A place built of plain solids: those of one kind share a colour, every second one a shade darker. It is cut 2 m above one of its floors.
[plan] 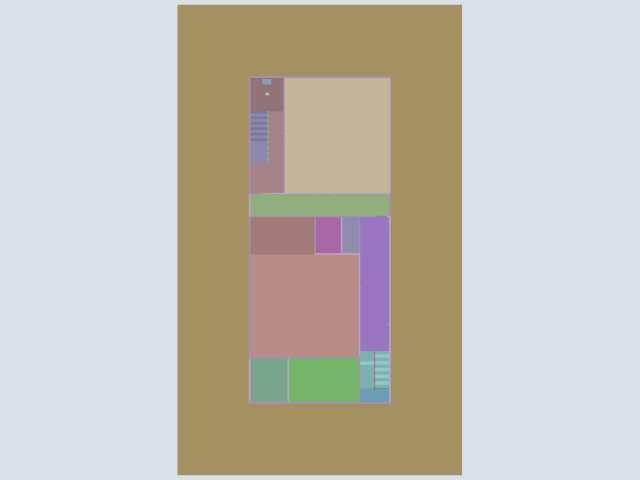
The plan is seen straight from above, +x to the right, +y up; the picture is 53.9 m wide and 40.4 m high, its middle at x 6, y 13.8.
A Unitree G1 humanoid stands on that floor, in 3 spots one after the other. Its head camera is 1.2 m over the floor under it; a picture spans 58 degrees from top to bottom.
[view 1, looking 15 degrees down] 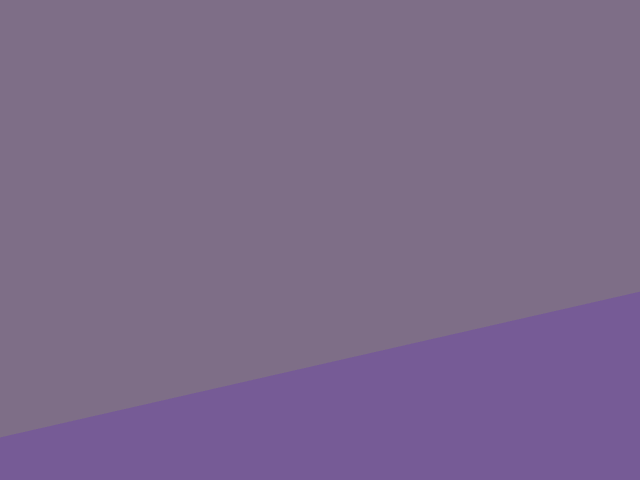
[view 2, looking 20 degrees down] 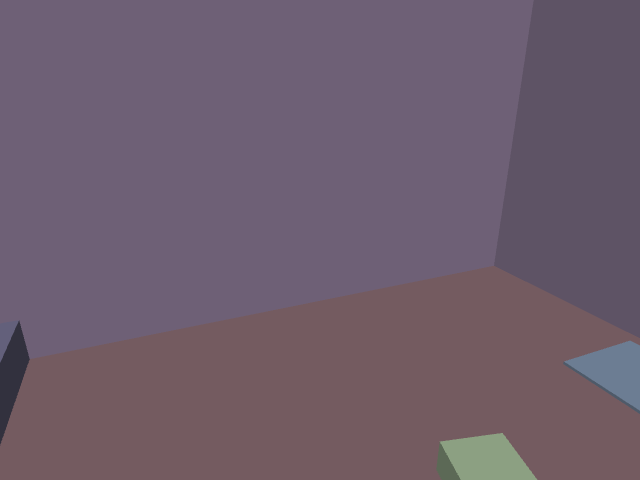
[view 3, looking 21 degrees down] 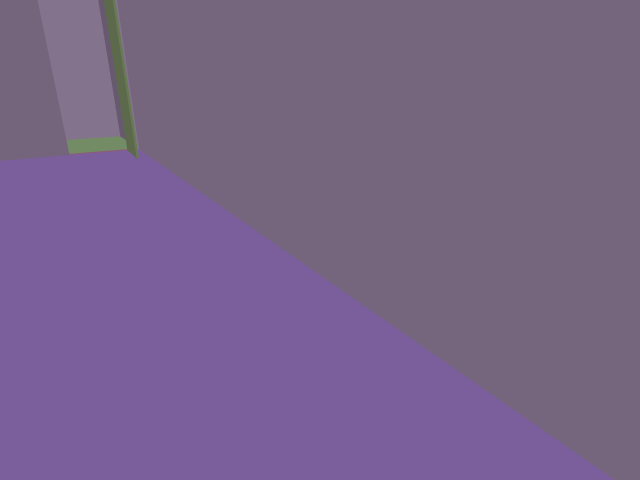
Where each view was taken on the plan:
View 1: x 11.22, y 5.34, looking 157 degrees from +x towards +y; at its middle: wall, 2.06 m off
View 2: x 2.24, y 25.24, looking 157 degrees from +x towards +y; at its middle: wall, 2.40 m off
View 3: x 10.47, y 7.78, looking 58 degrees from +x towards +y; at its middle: wall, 2.68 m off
